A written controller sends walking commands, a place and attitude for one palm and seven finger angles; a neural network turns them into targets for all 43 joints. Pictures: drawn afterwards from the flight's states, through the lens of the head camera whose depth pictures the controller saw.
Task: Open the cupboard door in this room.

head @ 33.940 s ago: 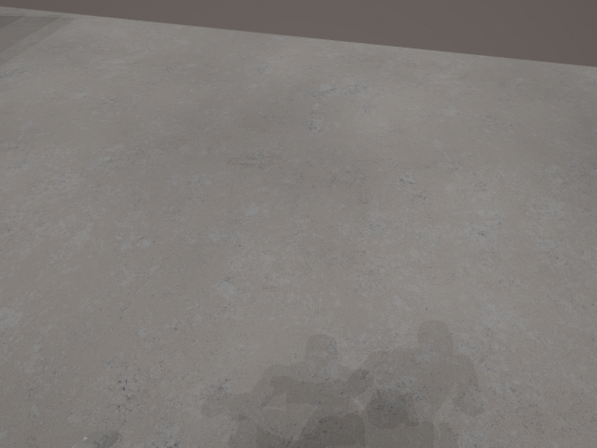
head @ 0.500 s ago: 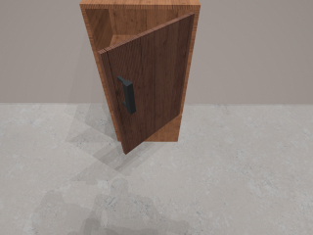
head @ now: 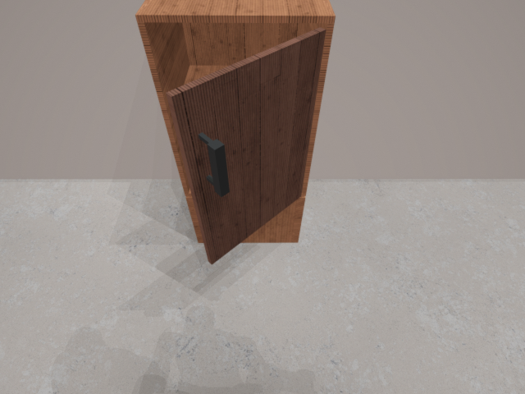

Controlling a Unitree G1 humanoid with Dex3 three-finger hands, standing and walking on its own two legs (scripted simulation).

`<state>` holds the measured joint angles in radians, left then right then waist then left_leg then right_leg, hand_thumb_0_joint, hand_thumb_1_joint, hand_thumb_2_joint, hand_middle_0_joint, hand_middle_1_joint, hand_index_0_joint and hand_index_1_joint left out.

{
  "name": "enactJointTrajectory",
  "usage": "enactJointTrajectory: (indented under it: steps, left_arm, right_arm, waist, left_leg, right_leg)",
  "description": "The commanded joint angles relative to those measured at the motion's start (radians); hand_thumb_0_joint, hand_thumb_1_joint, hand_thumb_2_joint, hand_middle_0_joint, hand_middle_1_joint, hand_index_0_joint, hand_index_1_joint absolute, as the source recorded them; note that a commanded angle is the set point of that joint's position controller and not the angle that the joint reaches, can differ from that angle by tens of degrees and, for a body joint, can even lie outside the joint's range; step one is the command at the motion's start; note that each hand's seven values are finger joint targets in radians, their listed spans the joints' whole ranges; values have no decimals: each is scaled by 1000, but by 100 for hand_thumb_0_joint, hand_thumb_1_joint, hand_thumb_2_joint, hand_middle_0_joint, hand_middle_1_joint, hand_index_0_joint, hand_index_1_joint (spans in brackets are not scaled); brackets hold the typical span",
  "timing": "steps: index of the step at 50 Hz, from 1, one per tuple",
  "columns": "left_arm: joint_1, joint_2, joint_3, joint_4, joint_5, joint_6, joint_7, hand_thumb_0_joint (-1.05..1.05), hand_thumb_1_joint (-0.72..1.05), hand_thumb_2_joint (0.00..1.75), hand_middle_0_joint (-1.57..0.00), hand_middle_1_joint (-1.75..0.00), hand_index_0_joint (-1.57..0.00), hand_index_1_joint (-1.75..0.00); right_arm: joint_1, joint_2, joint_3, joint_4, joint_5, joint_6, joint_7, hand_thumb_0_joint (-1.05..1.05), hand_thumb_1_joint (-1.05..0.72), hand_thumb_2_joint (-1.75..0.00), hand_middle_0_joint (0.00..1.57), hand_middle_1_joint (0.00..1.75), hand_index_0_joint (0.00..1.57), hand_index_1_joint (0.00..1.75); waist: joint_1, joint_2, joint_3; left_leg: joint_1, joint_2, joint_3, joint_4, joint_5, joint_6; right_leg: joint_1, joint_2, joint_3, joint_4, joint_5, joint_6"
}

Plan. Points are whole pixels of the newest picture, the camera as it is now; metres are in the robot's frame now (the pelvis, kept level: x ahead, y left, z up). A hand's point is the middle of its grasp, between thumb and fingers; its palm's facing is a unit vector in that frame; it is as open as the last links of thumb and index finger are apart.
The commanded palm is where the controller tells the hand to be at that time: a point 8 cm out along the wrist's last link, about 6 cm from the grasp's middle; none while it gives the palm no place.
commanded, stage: walk to a spot facing it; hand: left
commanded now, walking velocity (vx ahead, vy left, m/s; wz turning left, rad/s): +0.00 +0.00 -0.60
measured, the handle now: (213, 164) +0.55 +0.15 +0.00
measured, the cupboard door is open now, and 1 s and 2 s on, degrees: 43 43 43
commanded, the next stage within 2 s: none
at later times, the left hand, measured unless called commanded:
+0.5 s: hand out of the picture +0.04 +0.17 -0.16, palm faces -0.17 -0.94 -0.29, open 7.4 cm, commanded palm none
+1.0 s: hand (198, 376) +0.18 +0.13 -0.17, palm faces -0.47 -0.84 -0.28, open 7.4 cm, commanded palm none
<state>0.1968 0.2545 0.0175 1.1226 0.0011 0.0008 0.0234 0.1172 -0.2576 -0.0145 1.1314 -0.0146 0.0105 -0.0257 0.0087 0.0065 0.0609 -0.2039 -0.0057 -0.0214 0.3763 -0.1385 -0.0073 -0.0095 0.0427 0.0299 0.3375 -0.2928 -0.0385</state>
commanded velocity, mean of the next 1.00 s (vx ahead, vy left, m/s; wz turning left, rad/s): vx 0.00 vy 0.00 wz -0.60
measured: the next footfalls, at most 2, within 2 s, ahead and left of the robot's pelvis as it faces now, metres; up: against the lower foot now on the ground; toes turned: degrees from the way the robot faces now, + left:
left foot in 0.74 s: +0.07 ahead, +0.13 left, +0.00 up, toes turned -26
right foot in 1.00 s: -0.03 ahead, -0.16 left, +0.00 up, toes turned -33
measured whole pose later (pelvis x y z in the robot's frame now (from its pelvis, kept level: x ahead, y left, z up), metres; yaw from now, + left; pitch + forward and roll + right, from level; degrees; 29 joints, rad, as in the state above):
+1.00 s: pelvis -0.02 -0.02 -0.03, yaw -32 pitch +1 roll +0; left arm 0.17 0.29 0.09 0.85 0.02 0.04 -0.04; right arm 0.20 -0.23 -0.04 0.88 -0.03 0.03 -0.02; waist 0.03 0.01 0.10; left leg -0.27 0.13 0.06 0.70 -0.42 -0.08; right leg -0.36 -0.01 -0.02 0.64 -0.25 -0.02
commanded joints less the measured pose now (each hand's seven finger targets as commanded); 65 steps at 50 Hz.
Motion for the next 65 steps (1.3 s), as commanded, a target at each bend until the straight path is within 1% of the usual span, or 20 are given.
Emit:
enactJointTrajectory:
  steps: [1,12,14,15,16,20,33,35,37,38,41,47,48,49,50,52,58,60,61,65]
  left_arm:
    - [51,122,37,-58,7,12,11,0,90,90,-20,-30,-20,-30]
    - [73,68,72,-179,14,49,-29,0,90,90,-20,-30,-20,-30]
    - [158,60,81,-166,17,46,-37,0,90,90,-20,-30,-20,-30]
    - [202,106,92,-155,26,37,-31,0,90,90,-20,-30,-20,-30]
    - [179,206,109,-168,37,31,-17,0,90,90,-20,-30,-20,-30]
    - [61,135,98,-209,23,19,6,0,90,90,-20,-30,-20,-30]
    - [86,154,118,-228,27,24,7,0,90,90,-20,-30,-20,-30]
    - [34,131,111,-248,15,28,3,0,90,90,-20,-30,-20,-30]
    - [43,60,91,-295,6,23,-19,0,90,90,-20,-30,-20,-30]
    - [28,85,92,-323,21,17,-26,0,90,90,-20,-30,-20,-30]
    - [-39,67,93,-315,18,28,-43,0,90,90,-20,-30,-20,-30]
    - [47,76,92,-301,15,31,-66,0,90,90,-20,-30,-20,-30]
    - [98,129,101,-289,20,23,-60,0,90,90,-20,-30,-20,-30]
    - [122,257,123,-289,32,14,-42,0,90,90,-20,-30,-20,-30]
    - [170,300,128,-283,21,18,-29,0,90,90,-20,-30,-20,-30]
    - [15,237,118,-318,32,31,-17,0,90,90,-20,-30,-20,-30]
    - [-85,186,96,-320,21,38,-17,0,90,90,-20,-30,-20,-30]
    - [-73,78,70,-360,3,48,-35,0,90,90,-20,-30,-20,-30]
    - [-104,122,79,-380,10,40,-46,0,90,90,-20,-30,-20,-30]
    - [-121,63,71,-346,18,40,-64,0,90,90,-20,-30,-20,-30]
  right_arm:
    - [76,-101,-30,-52,-5,3,-18,0,-90,-90,20,30,20,30]
    - [88,-163,-80,-181,-19,2,-23,0,-90,-90,20,30,20,30]
    - [27,-160,-81,-204,-18,5,-24,0,-90,-90,20,30,20,30]
    - [0,-118,-77,-226,-9,13,-22,0,-90,-90,20,30,20,30]
    - [-19,-44,-68,-255,0,15,-12,0,-90,-90,20,30,20,30]
    - [-8,-44,-72,-237,-4,23,-10,0,-90,-90,20,30,20,30]
    - [-13,-21,-65,-286,19,4,-22,0,-90,-90,20,30,20,30]
    - [89,-50,-67,-257,16,-8,-29,0,-90,-90,20,30,20,30]
    - [135,-198,-89,-274,-10,-16,-36,0,-90,-90,20,30,20,30]
    - [124,-203,-86,-305,-14,-10,-32,0,-90,-90,20,30,20,30]
    - [97,-144,-74,-300,-29,-15,-29,0,-90,-90,20,30,20,30]
    - [60,-183,-88,-323,-18,0,-17,0,-90,-90,20,30,20,30]
    - [47,-160,-86,-335,-11,3,-10,0,-90,-90,20,30,20,30]
    - [52,-72,-69,-368,3,4,-4,0,-90,-90,20,30,20,30]
    - [6,-95,-61,-386,7,13,-7,0,-90,-90,20,30,20,30]
    - [14,-100,-67,-359,5,15,-5,0,-90,-90,20,30,20,30]
    - [218,-54,-50,-265,7,-2,-6,0,-90,-90,20,30,20,30]
    - [241,-226,-76,-277,-23,-22,-17,0,-90,-90,20,30,20,30]
    - [216,-253,-79,-298,-23,-24,-28,0,-90,-90,20,30,20,30]
    - [173,-164,-61,-290,-31,-32,-20,0,-90,-90,20,30,20,30]
  waist:
    - [-22,-7,-37]
    - [2,203,-76]
    - [61,111,-95]
    - [83,-82,-70]
    - [71,-351,-18]
    - [6,-107,0]
    - [10,-142,-109]
    - [-43,-80,-146]
    - [-36,316,-140]
    - [-36,179,-95]
    - [-16,232,-64]
    - [29,155,-90]
    - [56,35,-82]
    - [62,-312,-110]
    - [117,-287,-118]
    - [40,-267,-66]
    - [-63,-108,-132]
    - [-60,355,-101]
    - [-56,230,-83]
    - [-23,202,-56]
  left_leg:
    - [107,128,-24,61,158,23]
    - [-27,382,-163,-77,-29,179]
    - [-139,321,-46,52,-38,121]
    - [-242,193,43,249,-136,49]
    - [-391,20,157,499,-384,-34]
    - [-392,62,-14,761,-308,-36]
    - [-180,5,-7,293,-264,-38]
    - [99,50,-24,31,-68,-23]
    - [251,495,-411,-81,252,186]
    - [107,539,-407,-52,207,246]
    - [97,351,-143,38,572,177]
    - [-87,267,50,195,215,52]
    - [-191,212,94,328,42,1]
    - [-381,58,189,579,-393,-66]
    - [-371,69,51,745,-553,-49]
    - [-369,90,5,804,-442,-36]
    - [29,39,70,162,-172,-38]
    - [122,438,-389,-159,-188,118]
    - [-14,522,-417,-163,-124,205]
    - [70,334,-34,14,445,125]
  right_leg:
    - [-174,-137,113,6,317,-6]
    - [-297,-43,6,471,-241,12]
    - [-150,-57,-1,297,-97,9]
    - [-103,-130,158,70,34,-17]
    - [-113,-363,484,-95,165,-96]
    - [-164,-286,387,17,433,-187]
    - [-82,-196,452,122,665,-137]
    - [-259,-118,383,198,516,-55]
    - [-582,37,76,556,-334,66]
    - [-563,-21,49,694,-337,84]
    - [-573,-52,-4,774,-270,87]
    - [-173,-8,-135,277,29,49]
    - [-71,-76,-29,147,182,15]
    - [6,-361,406,14,398,-106]
    - [-77,-454,503,-24,361,-216]
    - [-225,-333,439,-21,72,-195]
    - [-376,-194,279,141,195,-76]
    - [-629,23,26,516,-238,55]
    - [-578,-36,28,698,-285,66]
    - [-568,-67,-59,705,-214,84]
